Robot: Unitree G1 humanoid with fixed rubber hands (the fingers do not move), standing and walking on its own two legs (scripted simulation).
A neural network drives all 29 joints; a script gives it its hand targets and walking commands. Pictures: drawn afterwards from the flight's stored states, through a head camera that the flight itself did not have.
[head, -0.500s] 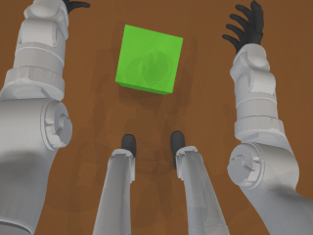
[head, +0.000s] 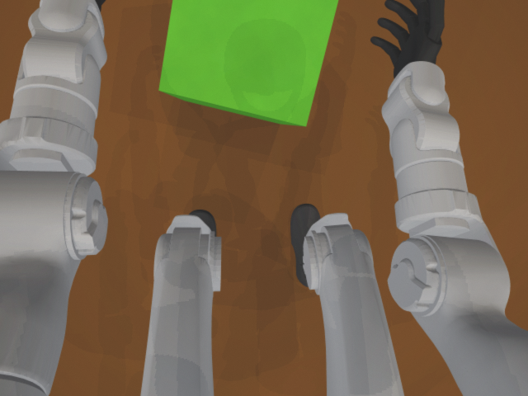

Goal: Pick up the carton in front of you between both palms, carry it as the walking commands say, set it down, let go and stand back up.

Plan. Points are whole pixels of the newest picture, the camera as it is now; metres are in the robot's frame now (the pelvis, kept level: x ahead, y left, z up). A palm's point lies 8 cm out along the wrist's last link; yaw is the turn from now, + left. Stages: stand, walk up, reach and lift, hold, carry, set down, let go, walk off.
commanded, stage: reach and lift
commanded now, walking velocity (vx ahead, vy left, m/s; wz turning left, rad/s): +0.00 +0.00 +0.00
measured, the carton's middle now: (246, 52) +0.53 +0.05 -0.37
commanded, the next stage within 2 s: none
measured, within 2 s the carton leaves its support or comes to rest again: leaves its support in 1.20 s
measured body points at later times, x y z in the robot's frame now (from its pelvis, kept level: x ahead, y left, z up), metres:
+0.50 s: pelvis -0.03 +0.01 -0.11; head +0.36 +0.05 +0.10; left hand +0.57 +0.22 -0.31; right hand +0.53 -0.15 -0.30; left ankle +0.07 +0.13 -0.46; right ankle +0.09 -0.13 -0.46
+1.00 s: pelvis -0.03 +0.01 -0.12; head +0.35 +0.05 +0.10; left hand +0.57 +0.19 -0.30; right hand +0.53 -0.11 -0.30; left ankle +0.07 +0.12 -0.46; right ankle +0.09 -0.13 -0.46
